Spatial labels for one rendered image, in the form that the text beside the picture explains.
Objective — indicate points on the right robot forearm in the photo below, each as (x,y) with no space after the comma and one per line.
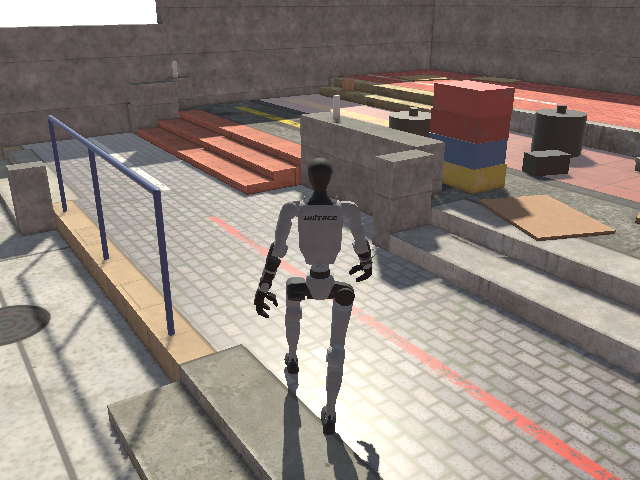
(365,258)

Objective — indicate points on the right robot hand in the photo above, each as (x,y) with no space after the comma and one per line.
(366,275)

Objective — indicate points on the robot torso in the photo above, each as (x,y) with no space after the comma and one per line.
(320,236)

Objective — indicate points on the left robot forearm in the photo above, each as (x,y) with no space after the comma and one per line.
(269,271)

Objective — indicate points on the robot left foot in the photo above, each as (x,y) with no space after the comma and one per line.
(292,366)

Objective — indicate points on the left robot upper arm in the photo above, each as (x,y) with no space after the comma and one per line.
(289,211)

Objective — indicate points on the right robot upper arm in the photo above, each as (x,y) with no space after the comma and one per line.
(351,211)

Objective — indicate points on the left robot hand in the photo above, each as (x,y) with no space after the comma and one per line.
(259,302)

